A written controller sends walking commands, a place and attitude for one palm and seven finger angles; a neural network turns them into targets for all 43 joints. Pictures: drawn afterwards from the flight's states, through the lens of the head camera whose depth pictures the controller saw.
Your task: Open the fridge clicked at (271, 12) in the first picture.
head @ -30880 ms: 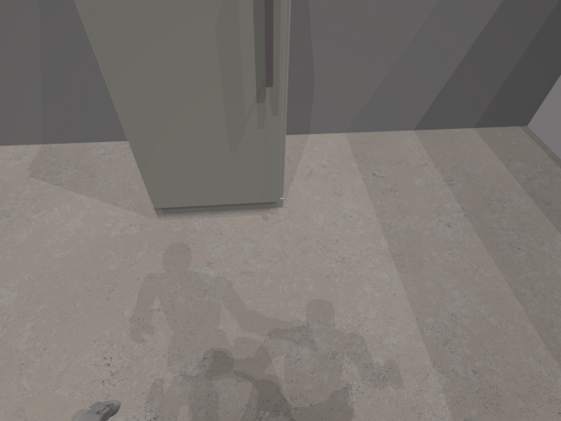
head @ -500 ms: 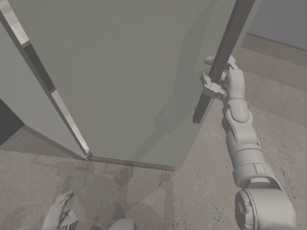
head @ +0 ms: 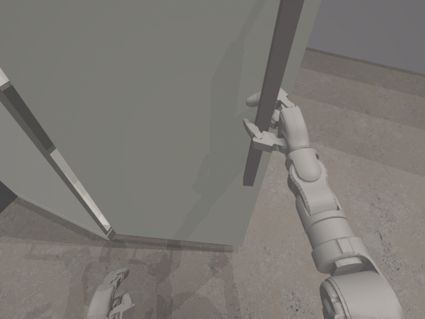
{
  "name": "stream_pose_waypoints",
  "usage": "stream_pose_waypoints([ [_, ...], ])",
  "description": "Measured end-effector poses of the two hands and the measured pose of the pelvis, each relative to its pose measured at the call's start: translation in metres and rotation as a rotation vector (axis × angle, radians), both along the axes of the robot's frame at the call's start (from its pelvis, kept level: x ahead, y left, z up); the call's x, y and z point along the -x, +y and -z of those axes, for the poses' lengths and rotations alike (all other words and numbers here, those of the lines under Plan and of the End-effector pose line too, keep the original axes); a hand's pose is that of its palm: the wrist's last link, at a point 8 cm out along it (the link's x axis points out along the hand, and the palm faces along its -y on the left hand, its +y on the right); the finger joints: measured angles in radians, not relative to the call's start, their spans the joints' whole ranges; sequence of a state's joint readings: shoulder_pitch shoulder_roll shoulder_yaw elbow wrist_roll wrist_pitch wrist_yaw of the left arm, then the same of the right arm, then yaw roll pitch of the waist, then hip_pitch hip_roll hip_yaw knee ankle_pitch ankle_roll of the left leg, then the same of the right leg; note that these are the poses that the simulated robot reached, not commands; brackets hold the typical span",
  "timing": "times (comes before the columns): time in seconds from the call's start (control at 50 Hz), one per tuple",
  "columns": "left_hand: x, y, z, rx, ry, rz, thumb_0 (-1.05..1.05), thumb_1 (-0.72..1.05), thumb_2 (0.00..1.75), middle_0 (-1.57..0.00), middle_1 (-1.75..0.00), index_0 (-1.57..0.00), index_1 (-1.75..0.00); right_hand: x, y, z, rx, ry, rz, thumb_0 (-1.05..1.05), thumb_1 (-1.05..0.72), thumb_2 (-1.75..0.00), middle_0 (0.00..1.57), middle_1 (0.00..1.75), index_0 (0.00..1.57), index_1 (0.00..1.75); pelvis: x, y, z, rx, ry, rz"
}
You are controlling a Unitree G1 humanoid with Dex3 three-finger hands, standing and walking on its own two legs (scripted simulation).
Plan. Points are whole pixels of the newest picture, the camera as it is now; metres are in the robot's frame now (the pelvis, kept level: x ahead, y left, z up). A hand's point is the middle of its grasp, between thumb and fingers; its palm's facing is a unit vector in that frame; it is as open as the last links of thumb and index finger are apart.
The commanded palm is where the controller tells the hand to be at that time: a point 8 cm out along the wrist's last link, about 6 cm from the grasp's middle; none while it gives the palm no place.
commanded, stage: loosen the grip on the handle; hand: right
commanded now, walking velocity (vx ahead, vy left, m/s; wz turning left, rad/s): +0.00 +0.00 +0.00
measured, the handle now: (265, 99) +0.46 -0.06 +0.17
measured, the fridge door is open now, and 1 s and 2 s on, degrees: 72 70 70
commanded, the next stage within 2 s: slip the hand off the handle in 0.54 s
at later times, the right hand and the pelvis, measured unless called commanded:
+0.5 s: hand (258, 141) +0.41 -0.05 +0.12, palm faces -0.19 +0.97 -0.16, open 14.0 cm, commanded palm +0.39 -0.12 +0.12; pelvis -0.02 +0.03 -0.01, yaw +1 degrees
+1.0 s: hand (286, 140) +0.41 -0.11 +0.12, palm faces -0.19 +0.97 -0.14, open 14.7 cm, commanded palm +0.39 -0.16 +0.12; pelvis +0.00 +0.00 -0.01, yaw +0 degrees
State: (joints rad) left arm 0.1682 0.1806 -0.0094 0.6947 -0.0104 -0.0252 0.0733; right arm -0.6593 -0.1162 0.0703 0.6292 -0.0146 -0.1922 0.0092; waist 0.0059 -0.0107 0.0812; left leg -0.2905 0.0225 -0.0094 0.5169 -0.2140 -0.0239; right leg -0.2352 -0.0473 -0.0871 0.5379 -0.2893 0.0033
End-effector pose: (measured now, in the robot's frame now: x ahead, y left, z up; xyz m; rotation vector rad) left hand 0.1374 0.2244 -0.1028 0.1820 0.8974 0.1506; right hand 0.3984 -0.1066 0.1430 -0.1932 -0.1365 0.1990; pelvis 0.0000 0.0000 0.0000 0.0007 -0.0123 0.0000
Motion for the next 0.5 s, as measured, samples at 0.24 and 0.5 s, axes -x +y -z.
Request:
stream_pose_waypoints([
  [0.24,0.075,0.055,-0.001,-0.026,-0.025,-0.072,0.01,0.91,0.90,-0.21,-0.30,-0.20,-0.30,0.005,-0.007,0.006,-0.090,0.011,0.060,-0.03,-0.05,-0.50,0.40,1.34,0.29,1.32,0.015,0.013,0.007,0.030,0.038,0.004],
  [0.5,0.097,0.065,0.007,-0.035,0.059,-0.087,0.02,0.91,0.90,-0.20,-0.30,-0.20,-0.30,0.003,-0.003,0.017,-0.046,-0.004,-0.013,-0.01,0.49,-0.23,0.40,1.25,0.30,1.24,0.020,0.026,0.007,0.027,0.068,-0.015],
])
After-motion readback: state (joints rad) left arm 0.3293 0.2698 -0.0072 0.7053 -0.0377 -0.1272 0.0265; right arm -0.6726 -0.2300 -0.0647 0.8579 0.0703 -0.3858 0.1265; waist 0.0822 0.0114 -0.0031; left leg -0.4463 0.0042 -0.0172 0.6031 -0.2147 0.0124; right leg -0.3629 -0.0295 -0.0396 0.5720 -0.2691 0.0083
